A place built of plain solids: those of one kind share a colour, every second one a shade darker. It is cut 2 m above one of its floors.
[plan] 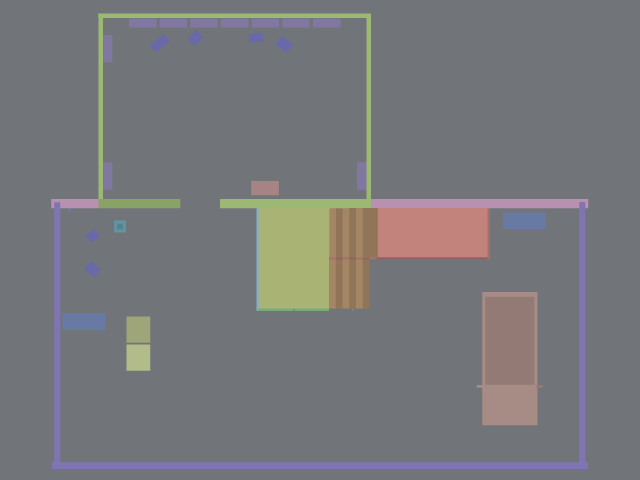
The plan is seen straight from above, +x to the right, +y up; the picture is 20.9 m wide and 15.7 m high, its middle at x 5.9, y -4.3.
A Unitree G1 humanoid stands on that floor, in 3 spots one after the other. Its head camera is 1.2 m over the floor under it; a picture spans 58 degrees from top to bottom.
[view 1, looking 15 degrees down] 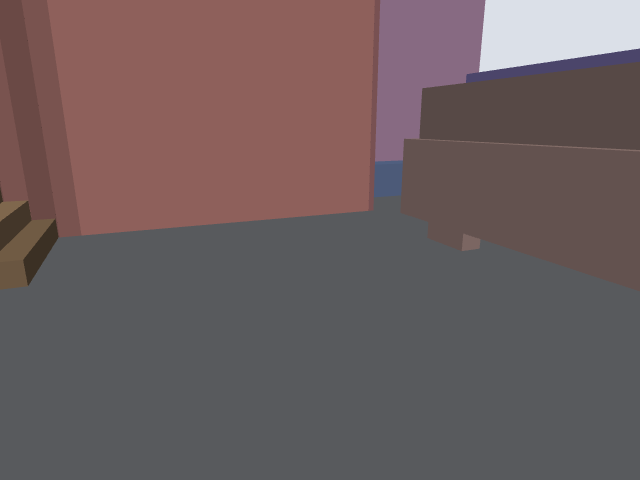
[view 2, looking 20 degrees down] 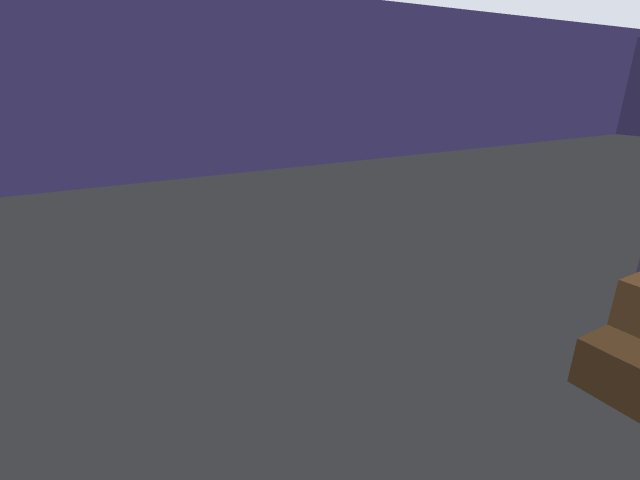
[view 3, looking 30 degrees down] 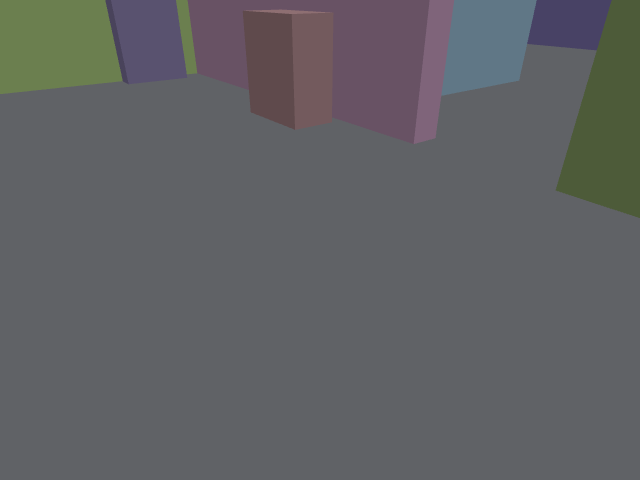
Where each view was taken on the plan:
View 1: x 8.36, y -10.27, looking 67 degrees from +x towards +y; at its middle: ground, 4.64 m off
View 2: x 9.20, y -5.74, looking -120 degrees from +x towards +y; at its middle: ground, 3.51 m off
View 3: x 0.10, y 0.00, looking -37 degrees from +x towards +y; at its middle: ground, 2.40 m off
